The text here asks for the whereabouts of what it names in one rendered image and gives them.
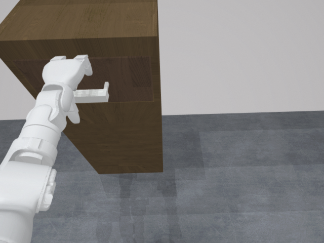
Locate handle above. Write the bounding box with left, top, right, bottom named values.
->
left=73, top=82, right=109, bottom=103

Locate left robot forearm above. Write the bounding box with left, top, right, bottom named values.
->
left=0, top=82, right=73, bottom=175

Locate left robot upper arm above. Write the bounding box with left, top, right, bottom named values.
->
left=0, top=160, right=57, bottom=243

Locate left robot hand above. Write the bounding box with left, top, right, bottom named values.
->
left=42, top=55, right=93, bottom=124

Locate cabinet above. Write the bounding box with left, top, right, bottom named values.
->
left=0, top=0, right=163, bottom=174

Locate drawer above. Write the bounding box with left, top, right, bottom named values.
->
left=13, top=56, right=153, bottom=102

